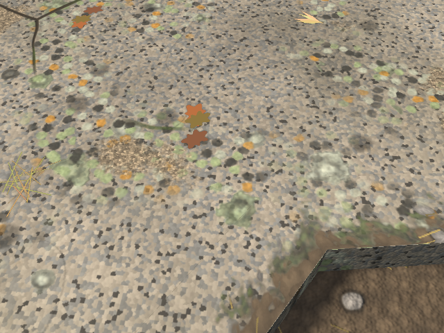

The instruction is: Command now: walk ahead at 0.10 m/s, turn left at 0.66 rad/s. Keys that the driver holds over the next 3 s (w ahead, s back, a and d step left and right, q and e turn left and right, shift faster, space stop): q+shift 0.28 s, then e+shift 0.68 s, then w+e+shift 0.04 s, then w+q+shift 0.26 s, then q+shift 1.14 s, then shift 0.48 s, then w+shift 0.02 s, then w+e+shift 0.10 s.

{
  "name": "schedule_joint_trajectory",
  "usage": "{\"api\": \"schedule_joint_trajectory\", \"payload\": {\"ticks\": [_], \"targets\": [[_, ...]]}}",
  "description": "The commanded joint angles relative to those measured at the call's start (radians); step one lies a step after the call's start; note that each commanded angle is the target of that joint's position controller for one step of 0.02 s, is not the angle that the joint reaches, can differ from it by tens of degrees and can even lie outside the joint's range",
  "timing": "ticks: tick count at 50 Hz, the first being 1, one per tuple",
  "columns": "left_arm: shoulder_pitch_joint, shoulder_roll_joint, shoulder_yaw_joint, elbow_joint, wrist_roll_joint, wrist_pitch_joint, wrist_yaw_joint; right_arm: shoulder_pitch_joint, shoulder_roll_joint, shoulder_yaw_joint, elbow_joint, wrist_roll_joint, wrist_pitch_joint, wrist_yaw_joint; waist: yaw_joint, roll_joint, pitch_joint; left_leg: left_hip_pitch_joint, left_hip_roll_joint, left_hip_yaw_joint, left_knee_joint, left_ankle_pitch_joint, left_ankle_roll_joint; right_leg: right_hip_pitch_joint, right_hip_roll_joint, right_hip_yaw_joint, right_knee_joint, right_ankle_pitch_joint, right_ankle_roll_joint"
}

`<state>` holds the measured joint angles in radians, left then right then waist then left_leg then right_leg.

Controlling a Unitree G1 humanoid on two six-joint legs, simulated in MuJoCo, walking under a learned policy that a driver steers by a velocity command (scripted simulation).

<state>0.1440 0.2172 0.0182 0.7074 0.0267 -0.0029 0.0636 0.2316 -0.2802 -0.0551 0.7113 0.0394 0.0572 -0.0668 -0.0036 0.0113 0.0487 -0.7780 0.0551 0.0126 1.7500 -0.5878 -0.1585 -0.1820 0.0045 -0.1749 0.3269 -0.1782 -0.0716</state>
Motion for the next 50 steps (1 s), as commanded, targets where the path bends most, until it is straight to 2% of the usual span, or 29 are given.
{"api": "schedule_joint_trajectory", "payload": {"ticks": [1,6,7,8,9,10,11,12,13,14,15,16,17,18,19,20,21,24,29,34,38,41,42,43,44,46,48,49,50], "targets": [[0.099,0.162,0.052,-0.027,-0.002,0.017,0.043,-0.119,-0.029,0.003,-0.16,-0.004,-0.011,0.008,0.055,-0.071,-0.101,-0.378,0.061,-0.078,0.147,-0.09,-0.009,0.441,-0.407,0.203,-0.059,0.504,-0.217],[0.084,0.203,0.076,0.0,-0.027,0.035,0.058,-0.153,0.022,0.034,-0.268,-0.026,-0.007,0.03,-0.004,-0.097,-0.073,-0.488,0.116,-0.103,0.184,-0.129,0.019,0.408,-0.436,0.1,-0.032,0.569,-0.15],[0.065,0.22,0.086,0.005,-0.039,0.046,0.055,-0.164,0.046,0.049,-0.294,-0.028,-0.011,0.038,-0.028,-0.105,-0.075,-0.481,0.138,-0.082,0.027,-0.094,0.028,0.383,-0.391,0.058,-0.022,0.465,-0.123],[0.027,0.248,0.094,0.004,-0.032,0.058,0.052,-0.168,0.063,0.063,-0.32,-0.035,-0.021,0.054,-0.053,-0.124,-0.116,-0.346,0.164,-0.13,-0.192,-0.028,0.08,0.307,-0.361,0.008,0.001,0.478,-0.088],[-0.045,0.306,0.11,-0.007,-0.024,0.081,0.035,-0.155,0.069,0.072,-0.309,-0.014,-0.021,0.067,-0.08,-0.144,-0.154,-0.077,0.088,0.048,-0.42,-0.071,0.109,0.166,-0.303,-0.086,-0.062,0.481,-0.098],[-0.031,0.319,0.117,-0.011,-0.035,0.082,0.016,-0.148,0.043,0.057,-0.286,-0.005,-0.029,0.07,-0.059,-0.178,-0.17,0.048,0.059,0.086,-0.45,-0.014,0.133,0.14,-0.326,-0.086,-0.033,0.624,-0.095],[-0.002,0.317,0.118,0.016,-0.039,0.079,-0.01,-0.068,-0.008,0.035,-0.238,-0.02,-0.037,0.062,-0.068,-0.143,-0.211,0.134,-0.032,0.194,-0.379,0.085,0.176,0.152,-0.316,-0.158,0.054,0.979,-0.105],[-0.023,0.308,0.112,0.022,-0.061,0.07,-0.028,0.015,-0.037,0.014,-0.222,-0.021,-0.039,0.057,-0.124,-0.158,-0.232,0.221,-0.072,0.148,-0.499,0.169,0.234,0.147,-0.307,-0.165,0.179,1.228,-0.063],[-0.069,0.247,0.093,-0.006,-0.071,0.057,-0.036,0.175,-0.16,-0.034,-0.187,-0.035,-0.042,0.042,-0.198,-0.029,-0.253,0.382,-0.11,-0.042,-0.689,0.396,0.328,0.005,-0.25,-0.129,0.466,1.055,0.02],[-0.069,0.166,0.07,-0.091,-0.043,0.046,-0.048,0.155,-0.334,-0.09,-0.208,-0.066,-0.043,0.027,-0.143,0.468,-0.314,0.599,0.102,-0.707,-1.136,0.656,0.51,-0.405,0.0,-0.021,0.852,-0.265,0.136],[-0.011,0.205,0.079,-0.03,-0.041,0.03,-0.069,0.039,-0.326,-0.079,-0.267,-0.096,-0.066,0.048,-0.101,0.273,-0.443,0.572,0.208,-0.872,-1.208,0.508,0.533,-0.411,0.054,0.306,1.126,-0.375,0.115],[-0.055,0.185,0.071,-0.032,-0.066,0.027,-0.072,-0.003,-0.248,-0.051,-0.278,-0.085,-0.081,0.068,-0.094,0.169,-0.388,0.492,0.235,-0.747,-1.213,0.404,0.497,-0.466,0.034,0.295,1.173,-0.328,0.082],[-0.083,0.153,0.06,-0.047,-0.066,0.024,-0.057,-0.031,-0.158,-0.024,-0.259,-0.057,-0.091,0.082,-0.063,0.132,-0.274,0.421,0.209,-0.667,-1.181,0.333,0.444,-0.518,0.003,0.272,1.129,-0.312,0.061],[-0.063,0.146,0.054,-0.043,-0.053,0.024,-0.038,-0.046,-0.078,-0.003,-0.23,-0.036,-0.091,0.083,-0.037,0.137,-0.189,0.343,0.184,-0.574,-1.138,0.302,0.391,-0.539,-0.032,0.268,1.088,-0.291,0.061],[-0.011,0.14,0.051,-0.023,-0.054,0.033,-0.031,-0.064,-0.02,0.014,-0.202,-0.038,-0.089,0.074,-0.004,0.161,-0.156,0.246,0.155,-0.474,-1.104,0.261,0.356,-0.472,-0.045,0.268,1.093,-0.275,0.07],[0.043,0.146,0.055,-0.001,-0.058,0.041,-0.029,-0.05,0.011,0.023,-0.18,-0.051,-0.092,0.066,0.0,0.177,-0.149,0.212,0.158,-0.425,-1.115,0.256,0.354,-0.433,-0.017,0.248,1.161,-0.257,0.075],[0.052,0.145,0.056,0.0,-0.066,0.044,-0.027,-0.038,0.024,0.026,-0.17,-0.06,-0.1,0.057,-0.006,0.147,-0.138,0.216,0.167,-0.392,-1.126,0.262,0.35,-0.442,0.01,0.268,1.168,-0.22,0.077],[0.017,0.155,0.062,-0.056,-0.058,0.047,-0.007,-0.049,-0.009,0.015,-0.178,-0.065,-0.107,0.014,-0.013,0.11,-0.108,0.295,0.229,-0.34,-1.166,0.308,0.355,-0.561,0.061,0.279,1.25,-0.111,0.083],[0.017,0.167,0.068,-0.13,-0.048,0.077,-0.001,-0.053,0.013,0.028,-0.185,-0.065,-0.09,-0.044,-0.016,0.112,-0.075,0.413,0.27,-0.207,-1.243,0.291,0.345,-0.682,0.055,0.256,1.294,-0.002,0.143],[-0.021,0.132,0.055,-0.205,-0.033,0.081,-0.003,-0.022,0.002,0.019,-0.163,-0.051,-0.063,-0.065,-0.039,0.137,-0.076,0.584,0.333,-0.115,-1.233,0.484,0.38,-0.787,-0.008,0.242,1.214,0.004,0.213],[-0.044,0.117,0.051,-0.242,-0.027,0.084,-0.015,-0.017,-0.035,-0.002,-0.152,-0.042,-0.059,-0.071,-0.041,0.133,-0.083,0.649,0.39,-0.077,-1.199,0.529,0.377,-0.829,-0.067,0.248,1.17,0.0,0.212],[-0.095,0.086,0.042,-0.271,-0.026,0.085,-0.034,-0.017,-0.066,-0.025,-0.146,-0.04,-0.052,-0.068,-0.047,0.141,-0.081,0.676,0.42,-0.035,-1.172,0.482,0.346,-0.823,-0.125,0.225,1.011,0.024,0.197],[-0.108,0.074,0.039,-0.274,-0.033,0.083,-0.047,-0.028,-0.081,-0.035,-0.145,-0.037,-0.048,-0.063,-0.046,0.125,-0.085,0.648,0.388,0.028,-1.153,0.421,0.319,-0.745,-0.149,0.208,0.845,0.08,0.183],[-0.115,0.087,0.046,-0.259,-0.037,0.083,-0.061,-0.053,-0.1,-0.044,-0.157,-0.046,-0.054,-0.058,-0.051,0.109,-0.1,0.58,0.4,0.07,-1.105,0.404,0.294,-0.624,-0.148,0.178,0.775,0.195,0.162],[-0.099,0.098,0.054,-0.241,-0.055,0.084,-0.071,-0.081,-0.102,-0.048,-0.168,-0.046,-0.05,-0.045,-0.047,0.098,-0.114,0.524,0.383,0.128,-1.073,0.352,0.262,-0.504,-0.134,0.139,0.676,0.233,0.146],[-0.084,0.112,0.074,-0.219,-0.087,0.089,-0.081,-0.09,-0.109,-0.057,-0.164,-0.025,-0.038,-0.012,-0.052,0.104,-0.109,0.464,0.382,0.186,-1.025,0.261,0.225,-0.328,-0.103,0.069,0.526,0.262,0.121],[-0.062,0.141,0.101,-0.21,-0.099,0.096,-0.101,-0.089,-0.111,-0.067,-0.15,-0.004,-0.033,0.013,-0.043,0.106,-0.092,0.492,0.404,0.203,-0.938,0.271,0.184,-0.251,-0.123,0.074,0.332,0.275,0.085],[0.015,0.151,0.117,-0.18,-0.099,0.097,-0.109,-0.099,-0.108,-0.066,-0.133,-0.003,-0.036,0.032,0.002,0.079,-0.128,0.485,0.402,0.223,-0.853,0.229,0.159,-0.117,-0.123,0.054,0.245,0.346,0.054],[0.151,0.174,0.14,-0.124,-0.091,0.093,-0.105,-0.121,-0.088,-0.056,-0.103,0.008,-0.039,0.049,0.083,0.038,-0.167,0.447,0.366,0.261,-0.712,0.271,0.136,0.068,-0.096,0.014,0.149,0.435,0.016]]}}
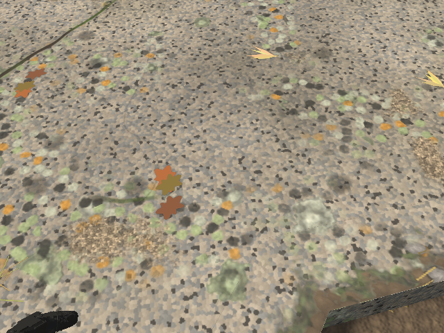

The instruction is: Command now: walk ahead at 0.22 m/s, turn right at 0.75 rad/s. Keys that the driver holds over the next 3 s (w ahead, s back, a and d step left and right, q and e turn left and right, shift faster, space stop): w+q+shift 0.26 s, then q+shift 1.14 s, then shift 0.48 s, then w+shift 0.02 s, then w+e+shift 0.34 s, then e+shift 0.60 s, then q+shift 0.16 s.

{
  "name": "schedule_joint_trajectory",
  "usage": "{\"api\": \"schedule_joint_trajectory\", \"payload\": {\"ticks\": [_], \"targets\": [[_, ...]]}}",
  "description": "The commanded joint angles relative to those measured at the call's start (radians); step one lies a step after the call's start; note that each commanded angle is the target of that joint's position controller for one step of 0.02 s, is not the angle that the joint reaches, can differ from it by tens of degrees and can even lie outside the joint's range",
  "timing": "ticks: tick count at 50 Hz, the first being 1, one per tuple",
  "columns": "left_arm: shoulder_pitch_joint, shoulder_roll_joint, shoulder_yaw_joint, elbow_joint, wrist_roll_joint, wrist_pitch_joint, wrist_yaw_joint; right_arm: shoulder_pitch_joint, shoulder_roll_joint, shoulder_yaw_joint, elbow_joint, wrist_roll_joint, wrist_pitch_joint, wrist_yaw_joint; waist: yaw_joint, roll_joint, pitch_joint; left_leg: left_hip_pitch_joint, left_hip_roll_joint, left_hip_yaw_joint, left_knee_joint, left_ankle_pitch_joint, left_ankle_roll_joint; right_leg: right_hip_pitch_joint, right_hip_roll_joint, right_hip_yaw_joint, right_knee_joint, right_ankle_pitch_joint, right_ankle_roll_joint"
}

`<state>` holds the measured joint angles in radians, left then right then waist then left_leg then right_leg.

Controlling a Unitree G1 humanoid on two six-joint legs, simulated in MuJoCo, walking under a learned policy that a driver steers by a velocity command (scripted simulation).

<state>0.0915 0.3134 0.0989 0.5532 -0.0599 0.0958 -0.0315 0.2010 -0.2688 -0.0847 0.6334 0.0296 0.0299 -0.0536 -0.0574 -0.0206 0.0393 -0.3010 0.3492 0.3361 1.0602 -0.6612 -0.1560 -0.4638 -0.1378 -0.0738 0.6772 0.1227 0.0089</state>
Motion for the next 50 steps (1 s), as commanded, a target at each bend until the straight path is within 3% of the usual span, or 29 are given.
{"api": "schedule_joint_trajectory", "payload": {"ticks": [1,2,3,4,5,6,7,10,12,14,16,18,20,22,23,24,25,26,27,29,33,35,36,39,43,45,46,48,50], "targets": [[0.354,0.118,0.08,0.118,0.014,-0.016,-0.003,-0.093,-0.057,-0.01,0.009,0.022,-0.023,0.046,0.205,-0.029,-0.154,-0.097,-0.012,-0.042,0.225,0.294,0.115,0.499,0.086,-0.092,-0.299,0.19,-0.105],[0.449,0.152,0.075,0.186,0.047,-0.044,-0.008,-0.133,-0.007,0.002,0.017,0.008,-0.032,0.037,0.244,-0.19,-0.022,-0.344,-0.117,-0.106,0.674,-0.212,0.109,0.544,0.049,0.06,-0.337,0.207,-0.169],[0.385,0.219,0.04,0.176,0.09,-0.087,-0.027,-0.016,0.099,0.027,-0.002,-0.012,-0.052,0.04,0.075,-0.334,-0.042,-0.696,-0.167,-0.167,1.117,-0.308,0.08,0.649,-0.044,0.192,0.018,0.839,-0.171],[0.486,0.262,0.049,0.197,0.052,-0.091,-0.042,0.088,0.055,0.033,0.0,0.021,-0.093,0.05,0.101,-0.316,-0.277,-0.835,-0.22,-0.313,1.313,-0.136,0.063,0.772,-0.182,0.369,-0.016,0.691,-0.28],[0.554,0.292,0.074,0.224,0.031,-0.078,-0.039,0.035,0.022,0.031,-0.011,0.044,-0.118,0.043,0.16,-0.266,-0.326,-0.98,-0.26,-0.347,1.35,0.034,0.063,0.809,-0.309,0.584,-0.286,0.04,-0.37],[0.498,0.249,0.056,0.249,0.013,-0.064,-0.031,-0.153,0.042,0.054,-0.066,0.066,-0.127,0.029,0.17,-0.259,-0.187,-1.165,-0.22,-0.326,1.307,0.174,0.096,0.716,-0.348,0.695,-0.455,-0.652,-0.373],[0.377,0.1,0.001,0.244,0.031,-0.062,-0.007,-0.294,0.076,0.074,-0.081,0.058,-0.117,0.026,0.161,-0.2,-0.061,-1.205,-0.222,-0.345,1.389,0.251,0.107,0.59,-0.316,0.68,-0.498,-0.872,-0.342],[0.311,-0.041,-0.07,0.28,0.07,-0.118,0.03,-0.189,0.093,0.085,-0.064,0.041,-0.084,0.043,0.064,-0.069,0.046,-1.239,-0.296,-0.49,1.469,0.36,0.148,0.438,-0.346,0.498,-0.499,-0.808,-0.253],[0.231,-0.093,-0.106,0.291,0.091,-0.125,0.026,-0.093,0.092,0.094,-0.053,0.026,-0.065,0.059,-0.026,-0.008,0.113,-1.21,-0.312,-0.494,1.282,0.409,0.192,0.28,-0.257,0.225,-0.498,-0.621,-0.112],[0.191,-0.093,-0.118,0.299,0.115,-0.136,0.037,-0.179,0.083,0.097,-0.089,0.003,-0.051,0.057,-0.024,-0.027,0.161,-1.004,-0.346,-0.346,1.034,0.504,0.199,0.021,-0.124,-0.01,-0.586,-0.404,-0.05],[0.269,-0.069,-0.118,0.335,0.089,-0.148,0.08,-0.272,0.127,0.114,-0.137,-0.012,-0.041,0.067,0.009,-0.035,0.159,-0.865,-0.337,-0.213,0.818,0.501,0.195,-0.007,-0.064,-0.125,-0.65,-0.141,-0.045],[0.273,0.066,-0.087,0.322,0.08,-0.147,0.112,-0.265,0.129,0.114,-0.161,-0.023,-0.062,0.084,-0.022,-0.011,-0.016,-0.488,-0.376,-0.08,0.47,0.479,0.246,0.097,-0.024,-0.212,-0.548,0.64,-0.014],[0.331,0.228,-0.046,0.314,0.056,-0.127,0.143,-0.271,0.093,0.092,-0.187,-0.032,-0.066,0.089,-0.052,-0.169,-0.189,-0.412,-0.448,-0.028,0.3,0.284,0.273,0.439,-0.126,-0.154,-0.346,1.487,-0.037],[0.217,0.213,-0.038,0.246,0.051,-0.093,0.147,-0.002,-0.072,0.039,-0.125,-0.009,-0.038,0.095,-0.157,-0.283,-0.321,-0.284,-0.499,-0.15,0.039,0.166,0.351,0.694,-0.155,-0.119,0.025,1.773,-0.037],[0.154,0.19,-0.033,0.183,0.038,-0.095,0.144,0.144,-0.135,0.013,-0.078,-0.01,-0.035,0.105,-0.233,-0.145,-0.334,0.01,-0.466,-0.404,-0.244,0.301,0.412,0.466,-0.088,-0.068,0.374,1.27,-0.023],[0.197,-0.041,-0.085,0.105,0.094,-0.128,0.077,0.024,-0.2,0.011,-0.071,-0.05,-0.039,0.097,-0.005,0.353,-0.295,0.212,-0.281,-1.001,-0.468,0.572,0.518,-0.017,0.227,0.073,0.719,-0.384,0.017],[0.237,0.002,-0.064,0.094,0.088,-0.18,0.021,0.029,-0.184,0.01,-0.092,-0.082,-0.044,0.071,0.004,0.373,-0.376,0.222,-0.161,-1.336,-0.694,0.487,0.607,-0.152,0.307,0.3,1.013,-0.491,-0.015],[0.152,0.017,-0.051,0.048,0.058,-0.195,0.001,0.043,-0.081,0.033,-0.084,-0.066,-0.067,0.069,0.015,0.213,-0.194,0.096,-0.16,-1.274,-0.675,0.487,0.558,-0.282,0.286,0.297,1.1,-0.516,-0.042],[0.087,-0.04,-0.072,0.011,0.068,-0.2,-0.005,0.069,-0.032,0.045,-0.053,-0.018,-0.083,0.068,0.033,0.063,-0.051,-0.008,-0.198,-1.175,-0.628,0.501,0.529,-0.379,0.28,0.25,1.174,-0.566,-0.053],[0.135,-0.063,-0.089,-0.006,0.083,-0.192,0.001,-0.008,-0.027,0.037,-0.053,-0.004,-0.104,0.058,0.14,-0.057,-0.016,-0.144,-0.303,-0.878,-0.642,0.526,0.445,-0.331,0.201,0.225,1.051,-0.497,-0.054],[0.023,-0.009,-0.084,-0.056,0.087,-0.187,0.033,0.012,-0.104,0.013,-0.036,0.004,-0.092,0.041,0.13,-0.023,-0.029,-0.104,-0.411,-0.721,-0.715,0.65,0.388,-0.293,0.168,0.159,0.703,-0.427,-0.024],[-0.092,-0.045,-0.098,-0.102,0.105,-0.174,0.052,0.06,-0.125,0.002,-0.022,0.019,-0.049,0.018,0.088,-0.001,-0.067,-0.057,-0.453,-0.687,-0.686,0.85,0.376,-0.244,0.216,0.081,0.395,-0.376,0.023],[-0.136,-0.1,-0.118,-0.111,0.085,-0.164,0.056,0.044,-0.123,0.001,-0.031,0.024,-0.024,0.002,0.074,0.015,-0.097,-0.077,-0.48,-0.643,-0.674,0.873,0.337,-0.148,0.254,0.043,0.19,-0.389,0.038],[-0.104,-0.015,-0.077,-0.079,0.051,-0.164,0.058,0.012,-0.185,-0.025,-0.077,0.016,0.002,-0.01,0.068,0.174,-0.239,0.012,-0.434,-0.732,-0.622,0.921,0.287,0.017,0.285,0.106,0.006,-0.21,0.072],[0.012,0.061,-0.023,-0.016,0.052,-0.179,0.063,-0.031,-0.117,-0.019,-0.123,0.018,-0.008,0.013,0.111,0.209,-0.214,0.092,-0.433,-0.841,-0.417,0.733,0.235,0.226,0.187,0.215,-0.349,-0.047,0.042],[0.039,0.077,-0.023,-0.037,0.076,-0.165,0.072,0.117,0.038,0.028,-0.12,-0.034,-0.01,0.03,0.036,-0.12,-0.294,-0.224,-0.575,-0.625,0.015,-0.071,0.185,0.593,-0.161,0.505,-0.226,0.412,-0.097],[0.007,0.106,-0.02,-0.05,0.106,-0.155,0.075,0.29,-0.077,0.005,-0.128,-0.006,-0.018,0.048,-0.074,-0.385,-0.406,-0.31,-0.494,-0.573,0.226,-0.08,0.144,0.596,-0.398,0.851,-0.307,0.239,-0.307],[-0.047,-0.037,-0.051,-0.078,0.097,-0.142,0.095,0.131,-0.224,-0.042,-0.081,0.004,0.006,0.034,0.03,-0.123,-0.211,-0.368,-0.379,-0.475,0.357,0.134,0.066,0.394,-0.219,0.567,-0.326,-0.135,-0.261],[-0.059,0.005,-0.049,-0.064,0.082,-0.12,0.111,0.051,-0.181,-0.029,-0.122,-0.006,0.028,0.025,0.036,-0.06,-0.145,-0.363,-0.351,-0.439,0.384,0.24,0.065,0.268,-0.117,0.395,-0.359,-0.201,-0.206]]}}
Over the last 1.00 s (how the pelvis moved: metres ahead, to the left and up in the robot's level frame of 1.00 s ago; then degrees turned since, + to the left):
0.20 0.06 0.06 -7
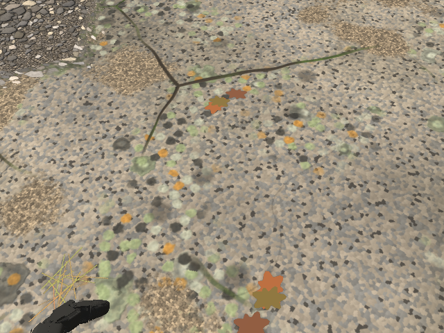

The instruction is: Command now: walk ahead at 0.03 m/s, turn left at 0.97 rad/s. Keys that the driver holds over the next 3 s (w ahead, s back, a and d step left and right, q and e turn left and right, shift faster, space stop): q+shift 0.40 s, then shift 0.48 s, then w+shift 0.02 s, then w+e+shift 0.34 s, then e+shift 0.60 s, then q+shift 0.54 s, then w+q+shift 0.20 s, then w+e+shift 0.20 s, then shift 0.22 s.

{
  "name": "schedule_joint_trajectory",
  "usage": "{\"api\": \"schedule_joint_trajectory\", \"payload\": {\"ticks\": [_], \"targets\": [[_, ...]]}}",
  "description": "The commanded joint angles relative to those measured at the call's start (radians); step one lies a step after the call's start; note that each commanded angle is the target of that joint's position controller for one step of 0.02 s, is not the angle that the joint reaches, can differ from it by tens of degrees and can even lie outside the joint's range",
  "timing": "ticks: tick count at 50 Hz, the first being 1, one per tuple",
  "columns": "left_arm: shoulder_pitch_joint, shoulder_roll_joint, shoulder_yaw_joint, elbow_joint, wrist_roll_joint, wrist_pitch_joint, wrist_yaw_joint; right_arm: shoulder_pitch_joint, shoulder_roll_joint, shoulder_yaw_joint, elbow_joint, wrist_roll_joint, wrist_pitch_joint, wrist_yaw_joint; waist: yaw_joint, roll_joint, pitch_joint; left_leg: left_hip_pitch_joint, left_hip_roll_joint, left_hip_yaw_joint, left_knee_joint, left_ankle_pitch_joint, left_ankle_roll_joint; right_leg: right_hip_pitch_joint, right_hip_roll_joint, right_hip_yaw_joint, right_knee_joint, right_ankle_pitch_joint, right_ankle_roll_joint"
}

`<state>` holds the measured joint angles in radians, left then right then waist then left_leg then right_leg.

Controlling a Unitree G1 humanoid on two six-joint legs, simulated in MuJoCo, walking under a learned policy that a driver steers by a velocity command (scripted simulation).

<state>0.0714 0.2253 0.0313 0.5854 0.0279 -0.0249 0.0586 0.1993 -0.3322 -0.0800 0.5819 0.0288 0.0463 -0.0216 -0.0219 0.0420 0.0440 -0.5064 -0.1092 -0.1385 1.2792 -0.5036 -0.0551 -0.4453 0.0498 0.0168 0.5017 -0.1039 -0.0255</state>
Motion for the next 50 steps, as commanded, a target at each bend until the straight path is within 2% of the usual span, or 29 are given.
{"api": "schedule_joint_trajectory", "payload": {"ticks": [1,3,6,9,12,16,18,19,20,21,22,23,24,25,26,29,33,35,38,40,41,42,43,44,45,46,47,48,50], "targets": [[-0.02,0.106,0.021,-0.08,-0.003,0.004,0.029,0.035,-0.087,-0.023,-0.079,-0.003,0.011,-0.004,0.01,-0.133,-0.126,-0.148,0.119,0.061,0.159,0.117,-0.033,0.215,-0.272,0.224,-0.197,0.062,-0.169],[0.031,0.114,0.025,-0.045,0.009,0.006,0.032,0.026,-0.042,-0.009,-0.082,0.005,0.004,-0.006,0.025,-0.159,-0.143,-0.173,0.133,0.092,0.086,0.144,-0.035,0.274,-0.266,0.15,-0.204,0.107,-0.188],[0.061,0.137,0.038,-0.017,0.01,0.006,0.023,-0.014,-0.038,-0.007,-0.089,0.001,-0.003,-0.008,0.047,-0.17,-0.161,-0.2,0.179,0.096,-0.016,0.138,-0.047,0.351,-0.321,0.118,-0.226,0.103,-0.228],[0.051,0.169,0.055,0.001,0.001,0.009,0.015,-0.042,-0.038,-0.008,-0.088,-0.005,-0.002,-0.004,0.049,-0.179,-0.154,-0.166,0.214,0.11,-0.118,0.159,-0.041,0.343,-0.353,0.065,-0.245,0.023,-0.233],[0.027,0.199,0.071,0.013,-0.005,0.009,0.009,-0.063,-0.029,-0.007,-0.086,-0.006,0.002,0.009,0.049,-0.181,-0.136,-0.083,0.233,0.143,-0.242,0.167,-0.014,0.303,-0.368,-0.011,-0.25,-0.044,-0.211],[0.021,0.227,0.09,0.038,-0.017,0.012,-0.008,-0.058,-0.038,-0.019,-0.071,-0.001,0.015,0.033,0.042,-0.191,-0.128,0.08,0.212,0.214,-0.451,0.167,0.035,0.267,-0.389,-0.093,-0.223,-0.086,-0.171],[0.01,0.22,0.092,0.05,-0.033,0.017,-0.021,-0.014,-0.037,-0.029,-0.052,0.001,0.025,0.044,0.005,-0.165,-0.132,0.185,0.185,0.254,-0.616,0.209,0.076,0.258,-0.39,-0.14,-0.153,-0.111,-0.126],[0.034,0.192,0.089,0.064,-0.042,0.02,-0.028,0.04,-0.055,-0.044,-0.033,0.001,0.03,0.041,-0.014,-0.12,-0.136,0.277,0.148,0.252,-0.704,0.226,0.11,0.218,-0.359,-0.18,-0.068,-0.166,-0.079],[0.085,0.147,0.082,0.094,-0.044,0.028,-0.039,0.127,-0.11,-0.069,-0.005,-0.004,0.028,0.031,-0.031,0.018,-0.099,0.388,0.161,0.136,-0.845,0.333,0.169,0.099,-0.281,-0.243,0.125,-0.267,-0.009],[0.101,0.11,0.073,0.055,-0.004,0.035,-0.045,0.146,-0.25,-0.096,-0.037,-0.008,0.017,0.01,0.019,0.345,-0.049,0.509,0.419,-0.278,-0.869,0.708,0.298,-0.255,-0.134,-0.294,0.488,-0.586,0.102],[-0.016,0.137,0.076,-0.002,0.004,0.029,-0.03,0.071,-0.236,-0.084,-0.093,-0.046,-0.02,0.012,-0.029,0.274,-0.129,0.374,0.493,-0.429,-0.933,0.598,0.42,-0.312,-0.072,-0.055,0.655,-0.573,0.115],[-0.064,0.163,0.083,-0.004,-0.02,0.029,-0.024,0.029,-0.186,-0.068,-0.094,-0.052,-0.045,0.015,-0.031,0.175,-0.122,0.359,0.453,-0.321,-0.956,0.503,0.379,-0.316,-0.089,-0.009,0.713,-0.477,0.093],[-0.05,0.149,0.08,0.003,-0.027,0.028,-0.021,-0.013,-0.156,-0.058,-0.09,-0.038,-0.055,0.011,-0.004,0.149,-0.11,0.349,0.411,-0.257,-0.951,0.44,0.322,-0.329,-0.1,0.005,0.705,-0.381,0.077],[-0.03,0.149,0.082,0.021,-0.016,0.029,-0.017,-0.046,-0.11,-0.041,-0.098,-0.023,-0.057,0.008,0.007,0.104,-0.127,0.354,0.382,-0.213,-0.929,0.442,0.286,-0.318,-0.112,0.016,0.7,-0.319,0.079],[-0.006,0.149,0.085,0.029,-0.007,0.03,-0.017,-0.079,-0.088,-0.027,-0.103,-0.02,-0.056,0.003,0.028,0.112,-0.136,0.324,0.358,-0.166,-0.915,0.515,0.276,-0.273,-0.103,0.009,0.712,-0.264,0.088],[0.02,0.131,0.075,0.04,-0.019,0.031,-0.02,-0.069,-0.055,-0.004,-0.098,-0.038,-0.062,-0.006,0.029,0.089,-0.19,0.336,0.334,-0.113,-0.89,0.704,0.284,-0.192,-0.083,0.001,0.703,-0.209,0.096],[-0.002,0.076,0.044,0.026,-0.025,0.038,-0.028,-0.058,-0.063,-0.002,-0.082,-0.038,-0.056,-0.009,0.003,0.101,-0.171,0.358,0.32,-0.104,-0.875,0.692,0.283,-0.111,-0.09,-0.004,0.452,-0.223,0.09],[0.001,0.077,0.041,0.021,-0.028,0.043,-0.034,-0.061,-0.065,-0.001,-0.077,-0.04,-0.05,-0.003,-0.007,0.118,-0.155,0.319,0.327,-0.123,-0.868,0.662,0.295,-0.03,-0.084,-0.017,0.363,-0.281,0.083],[0.022,0.08,0.041,0.019,-0.037,0.043,-0.042,-0.069,-0.048,0.007,-0.061,-0.03,-0.046,0.008,-0.006,0.13,-0.134,0.297,0.33,-0.162,-0.844,0.689,0.298,0.059,-0.075,-0.024,0.218,-0.289,0.072],[0.079,0.049,0.033,0.035,-0.032,0.032,-0.05,-0.098,-0.01,0.023,-0.052,-0.011,-0.045,0.009,0.045,0.107,-0.13,0.262,0.283,-0.143,-0.803,0.646,0.248,0.201,-0.06,-0.044,-0.056,-0.085,0.049],[0.088,0.073,0.035,0.031,-0.013,0.024,-0.05,-0.073,0.014,0.029,-0.043,-0.012,-0.052,0.009,0.044,0.059,-0.14,0.211,0.24,-0.136,-0.783,0.547,0.193,0.299,-0.101,0.023,-0.115,0.09,0.03],[0.094,0.152,0.048,0.011,0.004,0.018,-0.044,-0.035,0.039,0.035,-0.045,-0.036,-0.061,0.01,-0.001,-0.106,-0.17,0.152,0.148,-0.062,-0.669,0.337,0.126,0.376,-0.241,0.158,-0.109,0.353,-0.019],[0.017,0.124,0.036,0.016,-0.004,0.016,-0.045,0.0,0.052,0.036,-0.036,-0.05,-0.065,0.012,-0.064,-0.279,-0.164,0.173,0.1,0.017,-0.709,0.151,0.066,0.276,-0.299,0.196,-0.106,0.328,-0.135],[-0.03,0.053,0.019,-0.004,-0.011,0.011,-0.05,-0.036,0.011,0.026,-0.028,-0.059,-0.061,0.008,-0.042,-0.24,-0.146,0.241,0.127,0.026,-0.754,0.192,0.038,0.208,-0.265,0.182,-0.129,0.167,-0.142],[0.031,0.052,0.023,0.014,-0.012,0.008,-0.051,-0.064,0.007,0.022,-0.019,-0.053,-0.056,0.007,0.001,-0.217,-0.176,0.241,0.086,0.073,-0.725,0.148,0.041,0.243,-0.204,0.148,-0.154,-0.174,-0.104],[0.131,0.14,0.051,0.035,-0.028,0.012,-0.051,-0.076,0.0,0.012,-0.015,-0.044,-0.054,0.009,0.041,-0.213,-0.14,0.178,0.04,0.146,-0.626,0.038,0.044,0.239,-0.208,0.21,-0.216,-0.534,-0.122],[0.187,0.198,0.068,0.048,-0.043,0.012,-0.05,-0.088,-0.016,-0.001,-0.028,-0.031,-0.06,0.016,0.053,-0.235,-0.05,0.088,0.04,0.183,-0.557,0.002,0.045,0.208,-0.284,0.344,-0.297,-0.768,-0.174],[0.211,0.217,0.071,0.052,-0.047,0.01,-0.044,-0.116,-0.015,-0.003,-0.036,-0.012,-0.075,0.023,0.059,-0.262,0.023,0.037,0.066,0.157,-0.494,-0.003,0.059,0.163,-0.343,0.471,-0.352,-0.824,-0.22],[0.239,0.189,0.067,0.049,-0.05,-0.005,-0.035,-0.139,-0.003,-0.004,-0.047,-0.001,-0.125,0.042,0.06,-0.236,0.055,-0.062,0.106,0.094,-0.392,-0.054,0.088,0.202,-0.367,0.55,-0.37,-0.724,-0.252]]}}
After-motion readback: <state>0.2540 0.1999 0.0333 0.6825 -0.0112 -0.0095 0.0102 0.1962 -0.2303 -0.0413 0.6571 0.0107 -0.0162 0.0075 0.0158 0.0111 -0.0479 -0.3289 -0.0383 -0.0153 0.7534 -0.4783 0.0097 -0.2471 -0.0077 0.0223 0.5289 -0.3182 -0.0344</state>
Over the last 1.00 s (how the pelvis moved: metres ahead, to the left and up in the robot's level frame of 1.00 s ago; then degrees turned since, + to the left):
0.48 -0.09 0.07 39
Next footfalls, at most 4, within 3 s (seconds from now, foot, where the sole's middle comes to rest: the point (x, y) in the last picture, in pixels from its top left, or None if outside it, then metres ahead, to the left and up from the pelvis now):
0.40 left None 0.02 0.14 -0.76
0.82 right None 0.14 -0.07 -0.76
1.16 left None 0.03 0.16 -0.76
1.52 right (220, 331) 0.45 0.05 -0.76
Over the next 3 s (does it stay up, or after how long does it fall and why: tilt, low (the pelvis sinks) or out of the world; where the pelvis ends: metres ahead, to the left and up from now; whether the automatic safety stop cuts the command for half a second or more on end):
stays up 0.59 0.31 0.01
